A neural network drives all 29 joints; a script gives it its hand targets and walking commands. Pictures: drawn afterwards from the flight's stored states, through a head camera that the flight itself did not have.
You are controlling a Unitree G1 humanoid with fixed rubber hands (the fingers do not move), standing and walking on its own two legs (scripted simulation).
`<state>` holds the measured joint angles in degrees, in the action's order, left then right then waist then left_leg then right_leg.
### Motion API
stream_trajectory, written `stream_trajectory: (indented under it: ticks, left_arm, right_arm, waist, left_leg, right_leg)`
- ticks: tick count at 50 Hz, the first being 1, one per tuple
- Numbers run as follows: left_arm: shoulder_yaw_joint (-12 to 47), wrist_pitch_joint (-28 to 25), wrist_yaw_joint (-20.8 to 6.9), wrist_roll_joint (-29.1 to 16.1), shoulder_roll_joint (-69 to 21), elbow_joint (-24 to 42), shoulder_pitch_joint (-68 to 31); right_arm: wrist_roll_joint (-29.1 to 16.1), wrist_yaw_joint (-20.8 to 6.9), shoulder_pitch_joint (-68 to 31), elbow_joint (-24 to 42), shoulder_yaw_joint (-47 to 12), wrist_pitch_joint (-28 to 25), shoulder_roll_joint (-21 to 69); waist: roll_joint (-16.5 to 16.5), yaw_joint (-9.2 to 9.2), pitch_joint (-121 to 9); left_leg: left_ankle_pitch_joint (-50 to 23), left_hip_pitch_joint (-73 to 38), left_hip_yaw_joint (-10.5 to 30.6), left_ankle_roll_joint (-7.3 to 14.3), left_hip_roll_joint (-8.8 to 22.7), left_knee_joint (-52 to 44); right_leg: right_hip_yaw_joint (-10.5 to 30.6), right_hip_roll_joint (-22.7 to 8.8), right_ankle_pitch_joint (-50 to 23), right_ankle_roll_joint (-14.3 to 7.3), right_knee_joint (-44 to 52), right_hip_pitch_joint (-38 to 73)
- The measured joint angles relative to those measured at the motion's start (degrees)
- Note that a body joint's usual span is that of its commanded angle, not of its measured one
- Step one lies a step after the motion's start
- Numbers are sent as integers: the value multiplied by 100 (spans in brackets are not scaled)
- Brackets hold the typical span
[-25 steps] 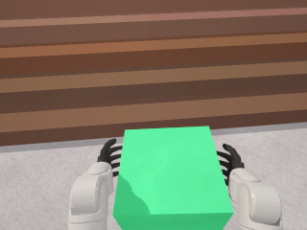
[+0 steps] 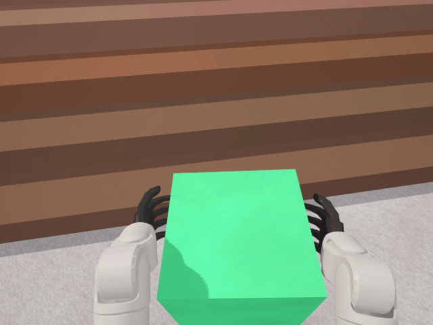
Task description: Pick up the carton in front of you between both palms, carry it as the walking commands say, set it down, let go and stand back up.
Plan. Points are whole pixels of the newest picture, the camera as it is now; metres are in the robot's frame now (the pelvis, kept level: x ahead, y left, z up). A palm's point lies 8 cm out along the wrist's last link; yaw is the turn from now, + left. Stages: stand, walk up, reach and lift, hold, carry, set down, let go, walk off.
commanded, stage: carry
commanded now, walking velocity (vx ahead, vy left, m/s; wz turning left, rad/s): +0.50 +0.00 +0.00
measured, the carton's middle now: (236, 256) +0.27 -0.01 -0.01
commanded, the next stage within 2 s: none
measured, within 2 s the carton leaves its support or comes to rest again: neither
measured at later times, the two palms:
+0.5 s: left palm (174, 67) +0.65 +0.13 +0.15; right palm (297, 69) +0.67 -0.17 +0.13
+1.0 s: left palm (183, 14) +1.05 +0.14 +0.12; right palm (271, 17) +1.04 -0.16 +0.12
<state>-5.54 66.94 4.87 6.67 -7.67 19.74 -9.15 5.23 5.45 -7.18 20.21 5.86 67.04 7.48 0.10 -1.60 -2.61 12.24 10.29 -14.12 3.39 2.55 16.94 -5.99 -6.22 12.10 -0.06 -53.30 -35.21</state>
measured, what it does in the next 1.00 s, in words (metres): walks ahead: right foot, then left foot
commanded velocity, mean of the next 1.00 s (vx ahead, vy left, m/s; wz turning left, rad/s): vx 0.50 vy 0.00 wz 0.00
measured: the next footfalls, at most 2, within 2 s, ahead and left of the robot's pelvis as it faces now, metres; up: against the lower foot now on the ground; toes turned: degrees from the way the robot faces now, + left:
right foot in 0.22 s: +0.35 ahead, -0.12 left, +0.00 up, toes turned -10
left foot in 0.68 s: +0.63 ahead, +0.07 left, +0.00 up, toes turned +9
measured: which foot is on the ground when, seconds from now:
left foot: down 0.00-0.24, up 0.26-0.66, down 0.68-1.00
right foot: up 0.00-0.20, down 0.22-0.70, up 0.72-1.00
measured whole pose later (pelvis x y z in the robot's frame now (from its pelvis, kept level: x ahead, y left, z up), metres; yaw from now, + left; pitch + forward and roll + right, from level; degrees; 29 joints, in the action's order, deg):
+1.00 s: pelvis +0.65 +0.00 -0.02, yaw +2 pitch +7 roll -1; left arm -17.9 75.0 7.1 4.7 -1.7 9.1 -47.0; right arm 3.6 8.6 -44.8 8.4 16.6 73.4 4.2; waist 1.8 -4.9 6.6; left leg 19.6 16.0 -7.5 4.6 -0.7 28.7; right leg -2.4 -3.3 28.1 -4.8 -97.1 -58.1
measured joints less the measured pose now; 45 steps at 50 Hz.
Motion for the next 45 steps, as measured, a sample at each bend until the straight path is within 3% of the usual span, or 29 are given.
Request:
stream_trajectory:
  ticks: [7, 10, 11, 13, 15, 17, 22, 30, 33, 35, 38, 41, 45]
  left_arm:
    - [12, 158, 11, -28, 10, 546, 81]
    - [-63, 339, 33, -97, -10, 812, -104]
    - [-88, 375, 38, -114, -27, 830, -216]
    - [-144, 409, 49, -114, -80, 690, -500]
    - [-236, 512, 104, -123, -134, 612, -728]
    - [-357, 602, 125, -137, -160, 632, -871]
    - [-587, 680, 129, -212, 36, 420, -1478]
    - [-655, 805, 206, -303, 595, -1181, -2909]
    - [-686, 883, 219, -316, 784, -1743, -3378]
    - [-722, 888, 218, -377, 969, -2090, -3677]
    - [-841, 880, 221, -432, 1102, -2466, -3926]
    - [-983, 951, 239, -359, 1020, -2449, -4050]
    - [-1145, 912, 265, -251, 804, -1932, -4077]
  right_arm:
    - [-17, -9, -30, 401, -103, 133, 1]
    - [-2, 0, -204, 705, -68, 341, 18]
    - [3, 3, -300, 783, -18, 412, 13]
    - [-13, 14, -519, 803, 129, 541, -30]
    - [-36, 23, -737, 764, 234, 687, -65]
    - [-32, 27, -959, 716, 316, 790, -30]
    - [19, 59, -1655, 401, 387, 845, -88]
    - [-71, 152, -2965, -1005, 506, 1038, -636]
    - [-140, 156, -3453, -1630, 575, 1065, -787]
    - [-150, 168, -3797, -2062, 603, 1002, -826]
    - [-165, 213, -4065, -2504, 660, 915, -804]
    - [-226, 253, -4092, -2456, 770, 941, -782]
    - [-219, 311, -3997, -1898, 979, 845, -623]
  waist:
    - [34, 93, -173]
    - [-25, 116, -164]
    - [-104, 152, -152]
    - [-239, 265, -66]
    - [-187, 326, 71]
    - [-147, 352, 165]
    - [-89, 401, 220]
    - [-106, 337, 42]
    - [-25, 248, 60]
    - [76, 101, 118]
    - [182, -87, 360]
    - [146, -166, 634]
    - [122, -194, 914]
  left_leg:
    - [701, -1226, 83, -324, -39, -377]
    - [1306, -1596, 191, -519, 50, 40]
    - [1615, -1549, 245, -553, 171, 553]
    - [1587, -816, 589, -482, 370, 2462]
    - [1397, 171, 1027, -341, 198, 4312]
    - [1013, 1003, 1131, -208, 140, 5116]
    - [351, 2295, 1081, -123, 245, 4505]
    - [-683, 2665, 787, -104, 199, 2113]
    - [-844, 2236, 506, 19, -42, 1478]
    - [-632, 2008, 366, 216, -184, 1540]
    - [-68, 1939, 348, 321, -268, 1911]
    - [21, 1625, 397, 272, -304, 1615]
    - [222, 1195, 492, 240, -306, 1304]
  right_leg:
    - [-437, 105, -862, -83, 1990, 105]
    - [-687, 271, -873, -195, 2514, 543]
    - [-763, 350, -874, -343, 2514, 686]
    - [-862, 390, -441, -561, 1984, 682]
    - [-867, 365, -158, -571, 2013, 891]
    - [-860, 381, -153, -495, 2336, 1196]
    - [-744, 451, -4, -465, 3001, 1912]
    - [-560, 542, 711, -207, 3311, 2922]
    - [-465, 441, 1350, -59, 2706, 3115]
    - [-286, 280, 1697, -77, 1329, 2755]
    - [335, 443, 1534, -208, -1278, 1533]
    - [425, 501, 1138, -270, -2525, 384]
    - [391, 432, 932, -328, -3026, -850]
